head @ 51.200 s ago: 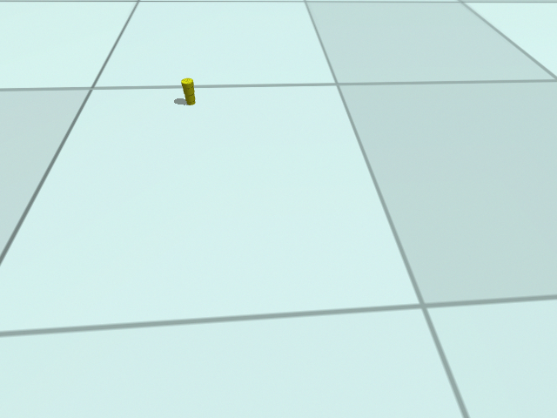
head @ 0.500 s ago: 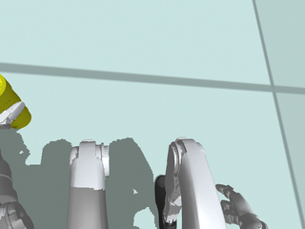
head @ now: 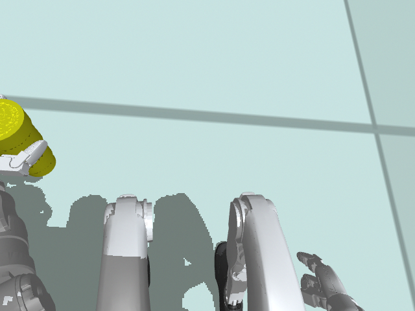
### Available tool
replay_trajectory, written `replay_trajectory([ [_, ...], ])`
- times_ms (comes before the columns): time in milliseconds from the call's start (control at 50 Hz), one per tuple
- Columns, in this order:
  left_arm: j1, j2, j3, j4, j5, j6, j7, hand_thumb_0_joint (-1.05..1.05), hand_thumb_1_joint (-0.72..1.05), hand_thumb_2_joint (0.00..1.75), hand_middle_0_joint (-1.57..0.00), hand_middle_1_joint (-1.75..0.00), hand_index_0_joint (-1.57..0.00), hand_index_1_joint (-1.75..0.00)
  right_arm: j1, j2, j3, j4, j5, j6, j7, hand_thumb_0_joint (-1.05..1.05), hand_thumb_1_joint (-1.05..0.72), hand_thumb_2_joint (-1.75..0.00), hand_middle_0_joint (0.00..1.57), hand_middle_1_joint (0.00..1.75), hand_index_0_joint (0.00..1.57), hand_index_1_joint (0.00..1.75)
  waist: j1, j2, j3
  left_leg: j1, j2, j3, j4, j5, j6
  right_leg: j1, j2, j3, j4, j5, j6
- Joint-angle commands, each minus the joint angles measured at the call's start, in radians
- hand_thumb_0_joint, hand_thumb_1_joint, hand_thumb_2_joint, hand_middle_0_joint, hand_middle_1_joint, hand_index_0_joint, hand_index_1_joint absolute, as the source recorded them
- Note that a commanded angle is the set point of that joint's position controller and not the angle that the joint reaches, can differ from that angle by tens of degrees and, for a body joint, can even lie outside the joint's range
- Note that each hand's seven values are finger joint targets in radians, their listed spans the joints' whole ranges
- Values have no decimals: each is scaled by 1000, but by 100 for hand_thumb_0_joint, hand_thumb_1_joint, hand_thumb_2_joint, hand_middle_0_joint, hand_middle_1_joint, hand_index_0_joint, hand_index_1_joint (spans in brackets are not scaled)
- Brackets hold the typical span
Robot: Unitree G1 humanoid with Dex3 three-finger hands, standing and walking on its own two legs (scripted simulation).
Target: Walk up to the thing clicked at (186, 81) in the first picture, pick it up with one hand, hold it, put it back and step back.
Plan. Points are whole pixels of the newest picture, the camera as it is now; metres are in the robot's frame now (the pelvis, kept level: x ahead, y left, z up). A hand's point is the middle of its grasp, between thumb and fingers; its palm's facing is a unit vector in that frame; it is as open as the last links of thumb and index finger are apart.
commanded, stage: settle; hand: left
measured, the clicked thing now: (21, 145) +0.40 +0.32 -0.05
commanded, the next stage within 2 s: lift in 0.30 s
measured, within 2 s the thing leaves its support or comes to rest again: neither
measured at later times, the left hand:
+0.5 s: hand (9, 127) +0.41 +0.32 +0.00, palm faces +0.44 -0.90 -0.01, open 10.7 cm
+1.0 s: hand out of the picture +0.39 +0.30 +0.10, palm faces +0.40 -0.91 -0.01, open 10.7 cm
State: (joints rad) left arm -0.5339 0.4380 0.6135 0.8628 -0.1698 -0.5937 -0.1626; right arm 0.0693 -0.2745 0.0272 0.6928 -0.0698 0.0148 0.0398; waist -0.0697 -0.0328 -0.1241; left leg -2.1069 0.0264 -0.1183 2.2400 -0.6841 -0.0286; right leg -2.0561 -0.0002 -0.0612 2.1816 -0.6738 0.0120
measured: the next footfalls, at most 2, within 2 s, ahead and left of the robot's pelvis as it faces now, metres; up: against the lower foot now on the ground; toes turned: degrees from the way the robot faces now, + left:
none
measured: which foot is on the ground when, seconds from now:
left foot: down 0.00-1.00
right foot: down 0.00-1.00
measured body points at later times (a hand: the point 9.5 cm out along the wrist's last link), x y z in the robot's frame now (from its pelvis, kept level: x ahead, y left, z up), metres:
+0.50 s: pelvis +0.00 +0.00 +0.02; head +0.20 +0.05 +0.42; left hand +0.38 +0.36 +0.00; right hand +0.15 -0.26 -0.11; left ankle +0.09 +0.13 -0.35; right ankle +0.10 -0.12 -0.35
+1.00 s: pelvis +0.01 +0.00 +0.09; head +0.19 +0.04 +0.50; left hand +0.37 +0.35 +0.10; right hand +0.18 -0.25 -0.04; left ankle +0.09 +0.13 -0.35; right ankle +0.10 -0.12 -0.35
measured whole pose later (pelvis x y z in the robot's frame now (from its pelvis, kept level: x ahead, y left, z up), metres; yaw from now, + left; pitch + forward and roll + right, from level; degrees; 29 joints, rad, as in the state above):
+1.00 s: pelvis +0.01 +0.00 +0.09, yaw +2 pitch +32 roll -4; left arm -0.35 0.32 0.48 0.52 -0.21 -0.45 -0.10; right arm 0.10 -0.25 -0.01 0.65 0.00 0.00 0.00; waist -0.04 0.00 -0.17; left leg -1.85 0.03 -0.09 1.95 -0.67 -0.02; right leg -1.80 -0.01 -0.05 1.91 -0.66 0.01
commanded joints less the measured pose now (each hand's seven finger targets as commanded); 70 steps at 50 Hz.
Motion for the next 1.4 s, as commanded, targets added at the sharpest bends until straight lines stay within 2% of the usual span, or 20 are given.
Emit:
replay_trajectory([
  [0,-246,262,22,-223,-21,-79,-1,0,17,137,-138,-153,-142,-153,101,-214,-70,-65,3,-23,-20,0,-90,-90,20,30,20,30,22,206,-592,452,-6,52,-321,69,37,285,23,-36,-244,91,-52],
  [40,-276,306,42,-278,-21,-84,5,0,16,136,-138,-153,-142,-153,101,-211,-71,-66,3,-23,-23,0,-90,-90,20,30,20,30,34,222,-625,463,-8,60,-321,77,38,304,24,-30,-251,94,-52],
  [140,-240,245,20,-222,-26,-74,4,0,16,136,-135,-151,-139,-150,115,-206,-71,-58,5,-26,-23,0,-90,-90,20,30,20,30,17,195,-616,473,-8,62,-317,128,39,318,22,-27,-256,137,-50],
  [160,-272,296,45,-259,-20,-80,10,0,15,135,-134,-150,-138,-150,117,-207,-72,-58,4,-25,-24,0,-90,-90,20,30,20,30,29,196,-625,456,-9,67,-318,118,41,338,23,-23,-266,128,-50],
  [220,-262,244,16,-239,-22,-78,7,0,15,136,-136,-151,-140,-151,113,-200,-74,-63,3,-26,-21,0,-90,-90,20,30,20,30,18,184,-612,457,-12,70,-324,88,44,333,24,-21,-283,105,-49],
  [300,-260,282,32,-249,-17,-80,6,0,14,135,-132,-149,-136,-148,119,-205,-77,-55,3,-30,-23,0,-90,-90,20,30,20,30,34,192,-636,478,-10,71,-328,117,42,352,24,-17,-281,125,-50],
  [420,-228,243,22,-215,-19,-76,16,0,11,134,-133,-154,-139,-151,118,-203,-74,-63,6,-27,-22,0,-91,-90,20,30,20,30,27,174,-616,474,-13,65,-349,106,42,357,21,-22,-293,117,-50],
  [500,-261,281,21,-313,-17,-78,7,0,7,134,-135,-155,-140,-153,127,-203,-79,-66,9,-24,-23,0,-91,-90,20,30,20,30,34,210,-688,528,-12,69,-357,158,40,399,20,-16,-294,159,-51],
  [560,-200,211,-14,-266,-26,-55,-5,0,7,135,-135,-155,-140,-153,118,-198,-78,-76,15,-25,-25,0,-91,-90,20,30,20,30,21,183,-638,509,-12,68,-380,129,44,395,21,-16,-319,135,-50],
  [600,-243,290,30,-372,-33,-58,5,0,5,135,-135,-156,-140,-154,123,-200,-83,-76,20,-27,-31,0,-91,-90,20,30,20,30,50,212,-682,545,-11,72,-397,112,43,421,20,-7,-337,118,-50],
  [680,-191,203,-24,-393,-48,-21,9,0,5,136,-134,-156,-140,-154,119,-187,-86,-93,33,-30,-36,0,-91,-90,20,30,20,30,32,183,-650,545,-11,66,-431,74,45,433,20,-2,-390,87,-48],
  [780,-138,215,-25,-487,-55,14,22,0,7,135,-135,-155,-141,-153,118,-185,-95,-110,51,-35,-47,0,-91,-90,20,30,20,30,53,192,-672,610,-12,59,-485,87,45,473,18,5,-436,103,-49],
  [920,-50,109,-104,-596,-67,69,56,0,9,136,-134,-156,-140,-154,114,-165,-100,-130,73,-49,-60,0,-90,-90,20,30,20,30,41,189,-634,729,-6,37,-587,118,39,520,13,5,-517,134,-51],
  [960,-47,131,-92,-651,-64,85,70,0,10,135,-132,-153,-137,-151,113,-162,-104,-130,78,-52,-66,0,-91,-90,20,30,20,30,53,186,-647,760,-6,45,-607,136,42,570,12,15,-552,150,-50],
  [1000,-22,87,-119,-674,-71,99,84,0,9,134,-132,-153,-137,-151,111,-150,-103,-138,81,-55,-66,0,-91,-90,20,30,20,30,42,160,-636,768,-6,46,-629,142,44,623,12,16,-587,158,-45],
  [1020,9,97,-102,-696,-74,109,97,0,8,134,-132,-153,-138,-151,111,-151,-105,-142,84,-57,-68,0,-91,-90,20,30,20,30,63,162,-647,800,-7,48,-650,154,44,643,12,19,-605,165,-46],
  [1180,74,3,-209,-797,-47,164,179,0,4,134,-131,-151,-135,-150,118,-113,-96,-147,87,-69,-83,0,-90,-90,20,30,20,30,38,130,-605,922,-9,59,-774,210,46,848,13,35,-767,232,-34],
  [1200,109,18,-193,-793,-39,171,191,0,5,133,-131,-150,-135,-149,129,-114,-99,-144,87,-68,-87,0,-90,-90,20,30,20,30,50,125,-612,959,-9,61,-795,243,46,882,13,34,-787,261,-34],
  [1240,118,-20,-235,-791,-29,181,206,0,8,134,-130,-149,-134,-148,121,-109,-94,-149,85,-70,-92,0,-90,-90,20,30,20,30,43,151,-567,1013,-7,50,-849,226,40,879,14,28,-819,243,-37],
  [1380,138,-68,-270,-784,-5,179,250,0,7,134,-132,-149,-135,-149,139,-89,-84,-147,76,-76,-99,0,-89,-90,20,30,20,30,41,139,-473,1157,-3,42,-976,319,32,993,13,13,-921,321,-38],
])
